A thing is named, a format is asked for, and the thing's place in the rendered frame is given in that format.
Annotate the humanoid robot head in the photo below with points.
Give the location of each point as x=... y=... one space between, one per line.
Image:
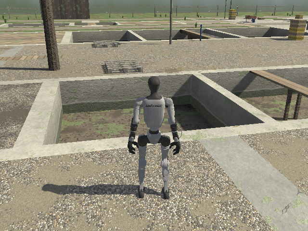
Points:
x=153 y=83

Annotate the robot left shin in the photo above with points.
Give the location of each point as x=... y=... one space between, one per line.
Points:
x=141 y=175

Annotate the right robot forearm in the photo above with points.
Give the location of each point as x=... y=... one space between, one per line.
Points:
x=175 y=131

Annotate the robot right hand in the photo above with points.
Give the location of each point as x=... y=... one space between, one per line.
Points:
x=177 y=149

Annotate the robot right upper arm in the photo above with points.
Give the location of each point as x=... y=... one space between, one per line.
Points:
x=170 y=110

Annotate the robot left upper arm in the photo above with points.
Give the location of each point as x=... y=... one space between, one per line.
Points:
x=137 y=109

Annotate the left robot forearm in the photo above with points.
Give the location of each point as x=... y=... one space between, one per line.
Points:
x=133 y=130

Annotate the robot left hand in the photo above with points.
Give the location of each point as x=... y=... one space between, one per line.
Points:
x=130 y=146

